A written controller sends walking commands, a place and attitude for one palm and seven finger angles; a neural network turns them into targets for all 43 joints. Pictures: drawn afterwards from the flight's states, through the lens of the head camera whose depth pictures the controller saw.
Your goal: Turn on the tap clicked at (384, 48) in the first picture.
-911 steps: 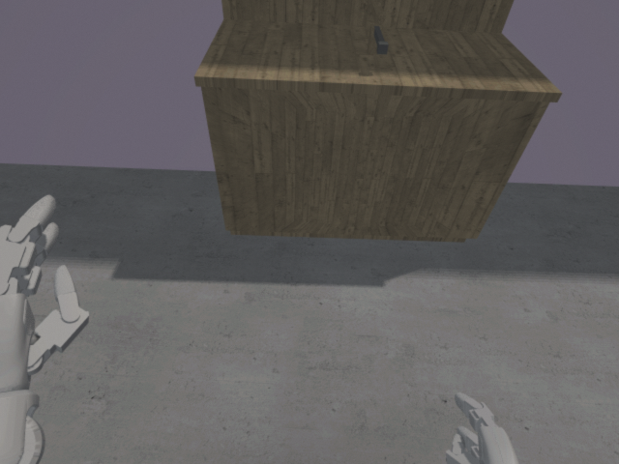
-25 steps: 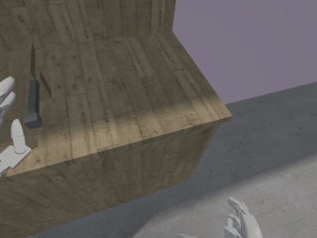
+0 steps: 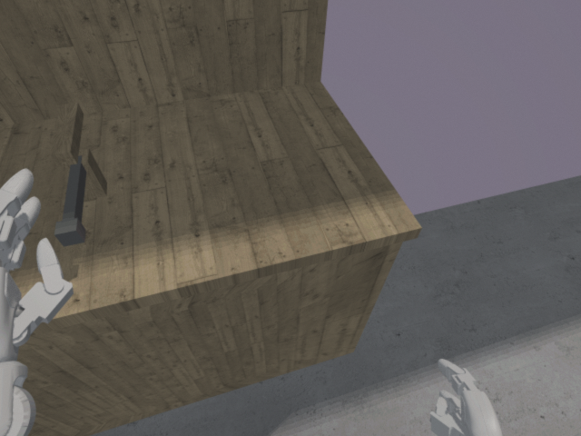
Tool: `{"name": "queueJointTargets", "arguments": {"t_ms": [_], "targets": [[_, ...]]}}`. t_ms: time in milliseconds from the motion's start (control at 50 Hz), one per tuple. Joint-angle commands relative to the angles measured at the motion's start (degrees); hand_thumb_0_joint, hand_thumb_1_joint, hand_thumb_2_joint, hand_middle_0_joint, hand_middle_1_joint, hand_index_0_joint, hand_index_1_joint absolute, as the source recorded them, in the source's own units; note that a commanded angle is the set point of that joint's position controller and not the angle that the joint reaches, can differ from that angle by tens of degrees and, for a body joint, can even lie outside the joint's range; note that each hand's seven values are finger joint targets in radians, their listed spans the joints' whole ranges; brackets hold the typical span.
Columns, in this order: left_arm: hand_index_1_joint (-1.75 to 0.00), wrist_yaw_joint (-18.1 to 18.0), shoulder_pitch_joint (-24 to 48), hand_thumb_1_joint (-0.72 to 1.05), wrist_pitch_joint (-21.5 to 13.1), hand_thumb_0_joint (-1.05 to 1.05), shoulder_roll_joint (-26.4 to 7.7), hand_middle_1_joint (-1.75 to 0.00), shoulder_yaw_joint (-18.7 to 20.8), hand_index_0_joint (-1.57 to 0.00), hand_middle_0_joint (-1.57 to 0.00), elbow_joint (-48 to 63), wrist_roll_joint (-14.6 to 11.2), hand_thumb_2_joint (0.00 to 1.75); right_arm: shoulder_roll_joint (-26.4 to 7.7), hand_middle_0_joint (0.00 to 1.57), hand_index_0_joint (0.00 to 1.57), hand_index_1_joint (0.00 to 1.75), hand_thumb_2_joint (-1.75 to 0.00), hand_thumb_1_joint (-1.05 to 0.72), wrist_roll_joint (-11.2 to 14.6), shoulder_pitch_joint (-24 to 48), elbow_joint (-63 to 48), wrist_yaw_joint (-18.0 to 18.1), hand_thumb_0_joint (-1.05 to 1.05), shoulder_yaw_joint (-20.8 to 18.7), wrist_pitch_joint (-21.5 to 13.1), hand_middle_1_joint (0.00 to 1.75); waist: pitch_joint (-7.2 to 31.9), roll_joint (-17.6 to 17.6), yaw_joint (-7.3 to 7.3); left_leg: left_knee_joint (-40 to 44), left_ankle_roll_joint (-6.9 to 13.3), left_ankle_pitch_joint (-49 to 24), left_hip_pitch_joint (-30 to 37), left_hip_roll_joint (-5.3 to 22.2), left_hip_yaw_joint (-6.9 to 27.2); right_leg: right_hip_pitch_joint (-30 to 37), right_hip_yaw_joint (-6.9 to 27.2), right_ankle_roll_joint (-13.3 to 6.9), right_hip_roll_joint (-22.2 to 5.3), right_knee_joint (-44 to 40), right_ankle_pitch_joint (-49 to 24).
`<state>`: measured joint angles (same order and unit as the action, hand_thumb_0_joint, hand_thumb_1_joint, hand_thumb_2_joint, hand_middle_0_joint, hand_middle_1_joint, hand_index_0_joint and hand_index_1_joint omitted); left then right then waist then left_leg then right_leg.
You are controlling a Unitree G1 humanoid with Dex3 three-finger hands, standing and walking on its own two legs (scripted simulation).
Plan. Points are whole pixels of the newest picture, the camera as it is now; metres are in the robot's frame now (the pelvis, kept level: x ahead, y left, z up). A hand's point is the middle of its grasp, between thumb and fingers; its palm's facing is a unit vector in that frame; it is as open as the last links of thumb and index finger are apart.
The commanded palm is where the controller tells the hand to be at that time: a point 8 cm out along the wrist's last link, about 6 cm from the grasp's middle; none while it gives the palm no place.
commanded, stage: come to a stop and stand still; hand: left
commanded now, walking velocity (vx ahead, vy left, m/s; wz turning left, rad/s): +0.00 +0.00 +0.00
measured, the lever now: (70, 232) +0.36 +0.34 +0.07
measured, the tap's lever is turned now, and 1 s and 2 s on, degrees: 0 0 0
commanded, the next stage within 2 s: look again from close up in 0.58 s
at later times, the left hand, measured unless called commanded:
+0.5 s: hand out of the picture +0.21 +0.32 +0.19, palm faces +0.44 -0.86 -0.27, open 7.4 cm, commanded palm +0.15 +0.34 +0.18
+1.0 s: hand (35, 270) +0.23 +0.27 +0.17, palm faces +0.35 -0.87 -0.35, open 7.4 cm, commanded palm +0.18 +0.31 +0.18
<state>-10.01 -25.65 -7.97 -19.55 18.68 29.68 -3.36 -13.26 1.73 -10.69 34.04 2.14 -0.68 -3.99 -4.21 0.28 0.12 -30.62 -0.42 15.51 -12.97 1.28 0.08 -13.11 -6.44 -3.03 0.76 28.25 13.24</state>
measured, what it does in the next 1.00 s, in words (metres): stands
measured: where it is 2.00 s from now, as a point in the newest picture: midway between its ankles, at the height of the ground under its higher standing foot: outside the picture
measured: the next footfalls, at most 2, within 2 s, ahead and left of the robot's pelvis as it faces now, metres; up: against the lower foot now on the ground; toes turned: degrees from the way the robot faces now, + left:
none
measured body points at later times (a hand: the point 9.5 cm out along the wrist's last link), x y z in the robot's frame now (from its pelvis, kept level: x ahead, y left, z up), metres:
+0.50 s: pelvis -0.03 +0.07 +0.00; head -0.03 +0.10 +0.45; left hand +0.18 +0.36 +0.20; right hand +0.14 -0.14 -0.07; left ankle +0.01 +0.13 -0.74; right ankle +0.03 -0.08 -0.73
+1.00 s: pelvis +0.00 +0.04 +0.01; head +0.01 +0.05 +0.46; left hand +0.21 +0.32 +0.19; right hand +0.17 -0.20 -0.06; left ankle +0.01 +0.13 -0.74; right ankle +0.03 -0.08 -0.74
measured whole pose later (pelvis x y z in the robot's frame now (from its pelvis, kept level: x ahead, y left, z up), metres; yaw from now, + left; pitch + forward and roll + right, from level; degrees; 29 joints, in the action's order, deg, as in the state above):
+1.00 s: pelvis +0.00 +0.04 +0.01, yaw -3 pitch -2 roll -1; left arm -6.0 -22.1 -13.4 -19.6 19.2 24.4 -1.6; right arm -12.1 0.3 -12.0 33.5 0.7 0.7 -7.9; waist -2.9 -0.8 -1.7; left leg -25.5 2.3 13.6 -9.9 -0.7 -2.5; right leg -10.6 0.1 0.0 1.0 22.0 9.3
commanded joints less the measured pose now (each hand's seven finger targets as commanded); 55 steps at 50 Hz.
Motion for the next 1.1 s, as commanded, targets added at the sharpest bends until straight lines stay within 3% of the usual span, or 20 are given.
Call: {"name": "queueJointTargets", "arguments": {"t_ms": [0,20,40,60,100,140,160,220,240,260,320,380,460,500,580,660,760,800,980,1080], "targets": [[-0.3,2.8,25.9,0.9,-8.0,0.0,-23.1,-0.3,19.5,-0.2,-0.2,-8.5,3.2,0.9,-1.6,0.2,0.2,0.3,-0.9,-0.9,-2.2,0.1,-5.0,1.0,0.0,-1.4,-7.1,0.3,13.7,-9.5,-2.77,-3.8,1.2,-4.6,-4.7,-5.4,-2.1,8.0,17.2,-1.7,-12.6,-6.2,-32.0],[-0.3,2.4,11.2,0.9,-9.1,0.0,-18.0,-0.3,16.0,-0.2,-0.2,-5.0,1.7,0.9,-2.7,0.2,0.2,0.3,-0.9,-0.9,-1.2,0.3,-9.2,0.0,0.0,-1.6,-7.4,0.3,10.0,-6.5,-4.25,-1.2,0.3,-3.7,-5.4,-1.4,-1.0,10.2,20.4,0.4,-13.8,-7.8,-38.0],[-0.3,2.5,8.5,0.9,-9.2,0.0,-12.6,-0.3,11.1,-0.2,-0.2,-5.4,0.7,0.9,-4.2,0.2,0.2,0.3,-0.9,-0.9,-0.8,0.1,-8.1,-0.6,0.0,-1.4,-7.3,0.3,14.1,-2.1,-3.08,3.8,0.7,-4.6,-2.6,-0.8,-0.7,14.4,16.9,-0.1,-13.3,-5.5,-32.9],[-0.3,3.2,6.7,0.9,-9.6,0.0,-7.0,-0.3,5.6,-0.2,-0.2,-3.1,0.0,0.9,-3.9,0.2,0.2,0.3,-0.9,-0.9,-0.3,2.2,-8.1,-1.1,0.0,-1.3,-7.6,0.3,16.2,6.2,-2.55,7.4,1.1,-10.5,2.3,-0.5,-1.1,13.1,13.3,0.1,-10.4,-2.5,-26.7],[-0.3,3.5,6.9,0.9,-10.1,0.0,-7.9,-0.3,3.4,-0.2,-0.2,5.1,0.3,0.9,-6.3,0.2,0.2,0.3,-0.9,-0.9,-0.8,1.9,-8.5,-2.3,0.0,-2.4,-8.3,0.3,16.0,7.9,-2.85,7.4,2.0,-20.4,5.3,3.8,2.8,8.1,11.0,1.7,-6.3,-1.7,-15.3],[-0.3,3.5,5.2,0.9,-9.7,0.0,-8.1,-0.3,2.0,-0.2,-0.2,7.7,0.6,0.9,-6.0,0.2,0.2,0.3,-0.9,-0.9,-0.8,2.9,-9.4,-2.8,0.0,-2.0,-8.4,0.3,12.5,5.5,-2.95,10.0,2.6,-18.5,0.9,5.8,5.3,7.2,8.5,2.3,-4.5,-0.1,-9.7],[-0.3,3.3,3.4,0.9,-9.5,0.0,-8.8,-0.3,3.3,-0.2,-0.2,7.1,0.6,0.9,-5.7,0.2,0.2,0.3,-0.9,-0.9,-0.4,4.4,-9.6,-2.9,0.0,-1.6,-8.5,0.3,11.2,6.2,-3.01,11.7,3.0,-15.5,-0.1,6.9,5.4,6.5,7.2,2.5,-3.8,1.8,-6.8],[-0.3,3.0,7.8,0.9,-9.4,0.0,-12.9,-0.3,8.7,-0.2,-0.2,6.5,0.8,0.9,-5.8,0.2,0.2,0.3,-0.9,-0.9,-0.6,3.9,-10.5,-2.1,0.0,-1.5,-8.1,0.3,7.5,0.1,-2.73,15.3,2.6,-3.9,-8.0,7.1,7.0,8.0,5.9,2.8,-3.0,2.3,-1.5],[-0.3,2.9,9.3,0.9,-9.6,0.0,-13.6,-0.3,9.8,-0.2,-0.2,6.3,0.8,0.9,-5.6,0.2,0.2,0.3,-0.9,-0.9,-0.5,4.1,-10.7,-1.8,0.0,-1.4,-8.0,0.3,6.7,0.3,-2.54,15.9,2.7,0.4,-9.1,7.1,6.8,8.1,6.2,2.8,-3.1,2.0,-0.8],[-0.3,2.5,11.5,0.9,-9.7,0.0,-17.4,-0.3,13.2,-0.2,-0.2,8.1,0.8,0.9,-5.6,0.2,0.2,0.3,-0.9,-0.9,-0.6,4.6,-10.8,-1.4,0.0,-1.2,-7.7,0.3,6.5,2.0,-2.45,16.8,2.8,2.4,-9.5,7.2,7.2,8.6,5.7,2.9,-2.9,2.5,-0.7],[-0.3,3.0,15.7,0.9,-10.5,0.0,-13.7,-0.3,10.3,-0.2,-0.2,6.3,1.0,0.9,-5.0,0.2,0.2,0.3,-0.9,-0.9,-0.8,3.9,-10.7,-1.0,0.0,-1.0,-7.9,0.3,4.9,7.9,-2.21,19.1,2.6,10.9,-11.5,7.9,8.0,8.7,6.0,2.5,-2.9,2.7,1.1],[-0.3,3.5,18.6,0.9,-11.2,0.0,-10.5,-0.3,6.4,-0.2,-0.2,7.6,1.6,0.9,-5.1,0.2,0.2,0.3,-0.9,-0.9,-0.9,3.7,-10.1,-1.4,0.0,-0.8,-9.0,0.3,4.4,10.3,-1.96,20.5,2.3,15.1,-10.9,8.1,8.4,8.2,5.7,2.5,-2.2,3.0,1.4],[-0.3,3.5,14.9,0.9,-10.5,0.0,-6.2,-0.3,2.1,-0.2,-0.2,5.3,2.1,0.9,-5.0,0.2,0.2,0.3,-0.9,-0.9,-0.7,3.0,-9.3,-2.4,0.0,-0.9,-9.8,0.3,5.9,6.4,-2.07,17.5,1.1,8.9,-5.6,6.6,6.2,6.8,6.9,2.3,-2.1,-0.9,-1.3],[-0.3,3.3,14.6,0.9,-10.0,0.0,-5.9,-0.3,1.8,-0.2,-0.2,3.6,2.6,0.9,-5.4,0.2,0.2,0.3,-0.9,-0.9,-0.9,2.3,-8.9,-2.4,0.0,-1.0,-9.3,0.3,5.0,5.6,-1.95,18.2,0.5,10.7,-7.2,6.6,6.7,7.0,7.4,2.4,-1.9,-1.5,-0.3],[-0.3,3.0,13.9,0.9,-9.4,0.0,-8.1,-0.3,4.9,-0.2,-0.2,0.4,2.9,0.9,-5.3,0.2,0.2,0.3,-0.9,-0.9,-0.9,2.8,-9.2,-1.9,0.0,-0.8,-8.1,0.3,3.3,2.4,-2.05,19.1,1.3,15.2,-11.0,5.9,6.9,8.8,7.8,2.8,-1.4,-3.0,0.2],[-0.3,3.2,15.4,0.9,-10.2,0.0,-11.0,-0.3,7.5,-0.2,-0.2,6.2,2.9,0.9,-5.1,0.2,0.2,0.3,-0.9,-0.9,-1.0,3.7,-10.2,-1.5,0.0,-0.8,-8.0,0.3,5.6,3.9,-1.98,17.6,1.2,10.5,-8.0,4.4,5.7,9.9,8.1,2.7,-1.2,-4.6,-2.7],[-0.3,3.2,12.4,0.9,-10.4,0.0,-10.6,-0.3,6.8,-0.2,-0.2,9.8,2.3,0.9,-4.9,0.2,0.2,0.3,-0.9,-0.9,-1.3,4.1,-10.4,-1.2,0.0,-0.7,-8.6,0.3,9.0,5.6,-2.02,12.6,0.7,-1.9,-2.3,2.0,2.7,10.3,8.8,2.1,-2.2,-6.4,-9.7],[-0.3,3.2,10.5,0.9,-10.0,0.0,-9.0,-0.3,5.6,-0.2,-0.2,8.4,2.1,0.9,-5.0,0.2,0.2,0.3,-0.9,-0.9,-1.4,3.3,-10.0,-1.2,0.0,-1.0,-8.5,0.3,9.3,3.9,-1.91,11.4,0.5,-5.3,-0.5,1.7,2.6,9.3,9.7,1.8,-2.3,-7.0,-10.9],[-0.3,3.3,7.1,0.9,-7.7,0.0,-9.0,-0.3,6.4,-0.2,-0.2,4.2,1.2,0.9,-5.4,0.2,0.2,0.3,-0.9,-0.9,-1.3,3.7,-9.6,-0.4,0.0,-1.2,-6.4,0.3,9.0,-0.1,-1.73,10.5,0.7,-8.7,2.1,1.6,1.4,7.3,10.3,2.1,-2.7,-8.9,-12.8],[-0.3,3.2,7.3,0.9,-7.5,0.0,-10.0,-0.3,7.1,-0.2,-0.2,8.0,0.9,0.9,-5.4,0.2,0.2,0.3,-0.9,-0.9,-1.3,4.4,-10.3,-0.2,0.0,-1.2,-6.1,0.3,10.7,1.5,-1.83,9.7,1.0,-11.8,3.2,1.3,1.1,8.8,10.3,2.0,-3.1,-8.4,-16.1]]}}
